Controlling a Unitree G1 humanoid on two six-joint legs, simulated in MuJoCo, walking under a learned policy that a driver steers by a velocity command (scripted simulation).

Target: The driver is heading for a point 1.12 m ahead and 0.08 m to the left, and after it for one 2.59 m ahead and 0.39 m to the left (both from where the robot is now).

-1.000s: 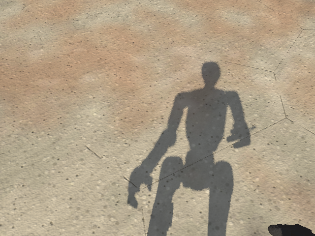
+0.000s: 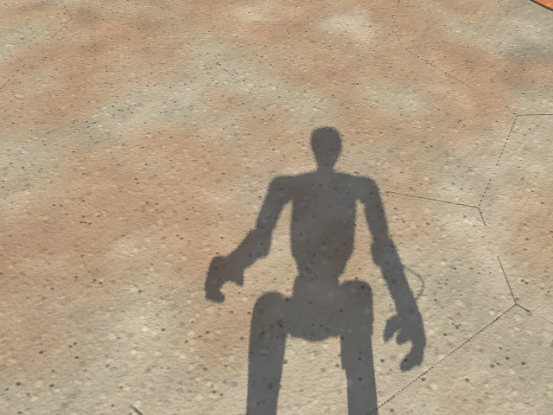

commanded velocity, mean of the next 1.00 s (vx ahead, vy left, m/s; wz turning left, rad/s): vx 0.50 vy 0.00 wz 0.00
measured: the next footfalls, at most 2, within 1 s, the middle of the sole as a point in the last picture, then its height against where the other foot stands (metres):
right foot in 0.24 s outside the picture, level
left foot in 0.76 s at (222, 371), level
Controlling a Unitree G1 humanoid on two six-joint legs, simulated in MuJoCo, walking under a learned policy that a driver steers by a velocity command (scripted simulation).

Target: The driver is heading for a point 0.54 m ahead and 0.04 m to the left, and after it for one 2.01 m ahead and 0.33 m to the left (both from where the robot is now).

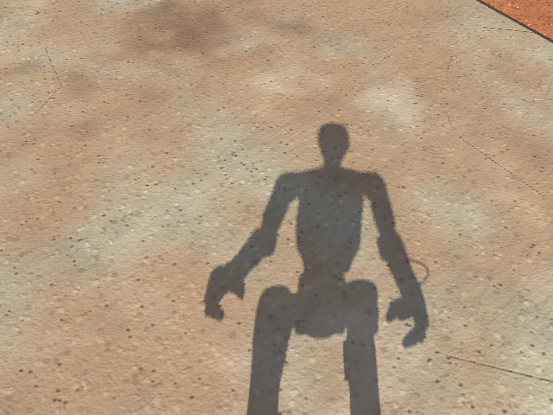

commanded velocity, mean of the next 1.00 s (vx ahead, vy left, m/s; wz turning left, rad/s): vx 0.50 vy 0.00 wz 0.20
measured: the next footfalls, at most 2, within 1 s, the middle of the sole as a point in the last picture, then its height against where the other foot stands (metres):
right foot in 0.32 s outside the picture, level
left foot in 0.88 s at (230, 351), level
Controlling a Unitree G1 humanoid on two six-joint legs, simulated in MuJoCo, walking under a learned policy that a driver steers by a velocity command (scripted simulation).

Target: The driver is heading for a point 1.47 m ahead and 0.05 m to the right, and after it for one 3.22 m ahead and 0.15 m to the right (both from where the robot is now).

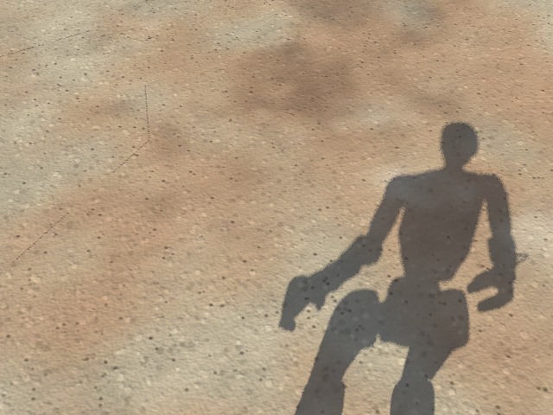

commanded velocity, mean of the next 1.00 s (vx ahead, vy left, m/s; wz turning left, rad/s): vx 0.50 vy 0.00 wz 0.14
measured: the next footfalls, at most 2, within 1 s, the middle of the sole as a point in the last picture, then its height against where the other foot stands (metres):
right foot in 0.36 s outside the picture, level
left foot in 0.90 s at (233, 321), level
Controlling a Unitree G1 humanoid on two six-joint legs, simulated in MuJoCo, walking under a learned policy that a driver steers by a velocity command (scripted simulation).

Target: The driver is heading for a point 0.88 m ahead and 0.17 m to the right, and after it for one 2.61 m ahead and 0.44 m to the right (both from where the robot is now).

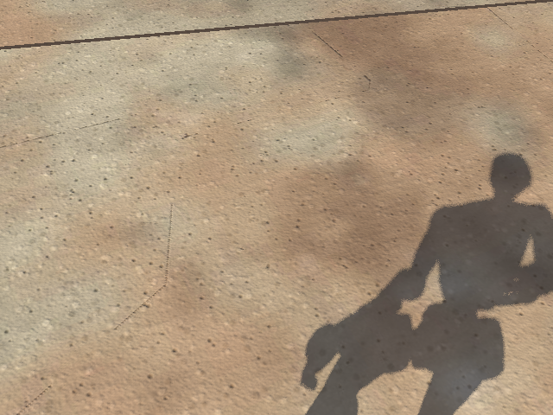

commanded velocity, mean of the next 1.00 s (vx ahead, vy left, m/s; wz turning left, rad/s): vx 0.50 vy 0.00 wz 0.00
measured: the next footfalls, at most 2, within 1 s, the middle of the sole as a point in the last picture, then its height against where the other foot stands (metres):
right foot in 0.42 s outside the picture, level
left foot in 0.96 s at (252, 317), level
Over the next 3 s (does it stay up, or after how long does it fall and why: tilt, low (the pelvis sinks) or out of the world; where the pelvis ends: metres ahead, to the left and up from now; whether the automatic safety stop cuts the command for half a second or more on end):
stays up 1.63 -0.33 0.01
